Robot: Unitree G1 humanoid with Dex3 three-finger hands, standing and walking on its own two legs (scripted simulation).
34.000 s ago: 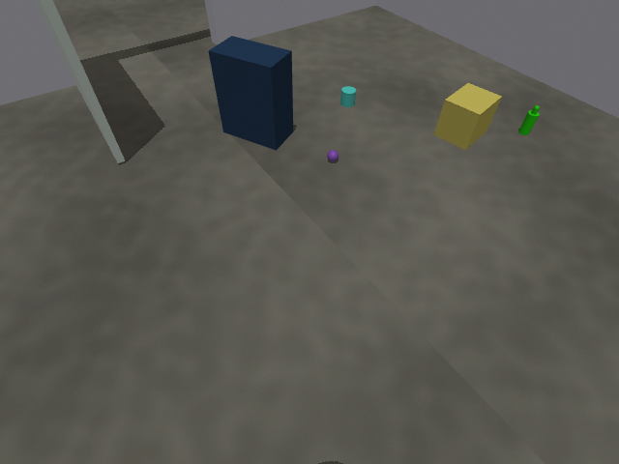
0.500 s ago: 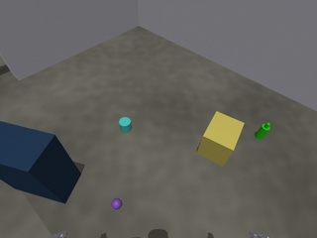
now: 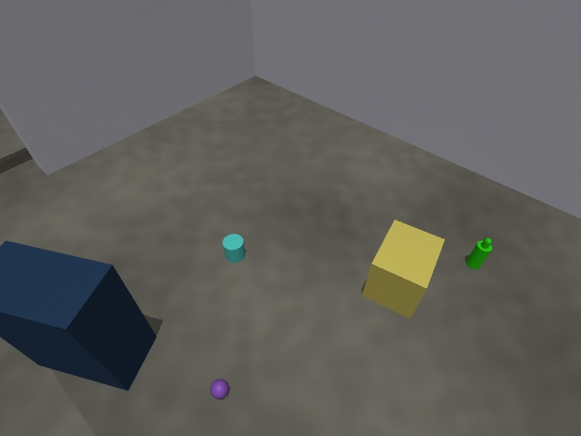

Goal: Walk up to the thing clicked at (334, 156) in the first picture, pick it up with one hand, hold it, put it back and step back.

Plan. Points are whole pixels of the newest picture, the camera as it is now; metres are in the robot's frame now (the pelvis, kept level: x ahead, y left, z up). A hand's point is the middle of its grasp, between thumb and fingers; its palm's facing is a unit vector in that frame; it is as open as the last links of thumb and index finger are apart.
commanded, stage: stand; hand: left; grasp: from above
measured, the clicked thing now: (219, 388) +0.41 +0.24 -0.75
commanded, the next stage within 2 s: step back in 1.68 s
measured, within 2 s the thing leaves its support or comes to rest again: neither
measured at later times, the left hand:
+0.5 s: hand out of the picture +0.05 +0.22 -0.16, palm faces +0.01 -0.95 -0.32, open 7.4 cm
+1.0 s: hand out of the picture +0.06 +0.18 -0.17, palm faces -0.01 -0.97 -0.24, open 7.4 cm
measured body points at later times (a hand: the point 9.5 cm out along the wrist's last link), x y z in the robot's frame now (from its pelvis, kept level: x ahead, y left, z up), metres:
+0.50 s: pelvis +0.00 -0.01 +0.00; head +0.00 -0.02 +0.45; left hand +0.05 +0.27 -0.14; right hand +0.05 -0.30 -0.14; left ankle +0.02 +0.12 -0.74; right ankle +0.02 -0.15 -0.74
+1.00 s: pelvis +0.02 -0.02 +0.00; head +0.02 -0.02 +0.45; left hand +0.06 +0.23 -0.15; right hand +0.06 -0.27 -0.15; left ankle +0.02 +0.12 -0.74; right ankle +0.02 -0.15 -0.74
